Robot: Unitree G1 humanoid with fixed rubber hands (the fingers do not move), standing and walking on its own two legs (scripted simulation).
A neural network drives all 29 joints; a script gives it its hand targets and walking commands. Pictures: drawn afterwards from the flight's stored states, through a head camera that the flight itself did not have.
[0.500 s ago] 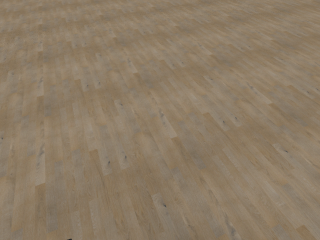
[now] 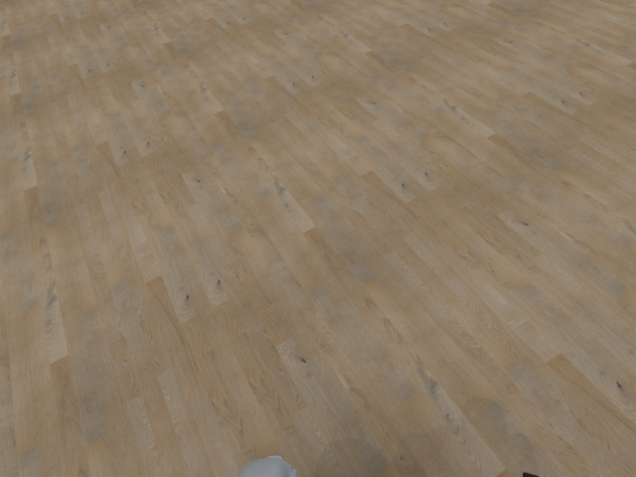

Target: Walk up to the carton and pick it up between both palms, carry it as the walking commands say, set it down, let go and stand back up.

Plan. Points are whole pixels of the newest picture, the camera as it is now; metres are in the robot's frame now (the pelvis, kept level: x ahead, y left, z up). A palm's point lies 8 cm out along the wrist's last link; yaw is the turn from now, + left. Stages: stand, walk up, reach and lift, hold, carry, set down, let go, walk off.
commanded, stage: walk up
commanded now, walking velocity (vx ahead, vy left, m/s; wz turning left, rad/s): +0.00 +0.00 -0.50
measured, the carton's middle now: out of the picture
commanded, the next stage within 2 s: none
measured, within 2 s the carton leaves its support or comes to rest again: neither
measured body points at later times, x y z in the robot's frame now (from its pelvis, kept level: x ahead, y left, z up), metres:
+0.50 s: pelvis -0.05 -0.01 +0.00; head -0.02 -0.02 +0.45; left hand +0.05 +0.23 -0.15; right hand -0.03 -0.29 -0.14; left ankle -0.05 +0.13 -0.74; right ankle -0.06 -0.14 -0.71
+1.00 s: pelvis -0.06 +0.00 +0.00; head -0.02 -0.04 +0.45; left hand +0.07 +0.22 -0.13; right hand -0.05 -0.29 -0.14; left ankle -0.03 +0.10 -0.73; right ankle -0.06 -0.14 -0.74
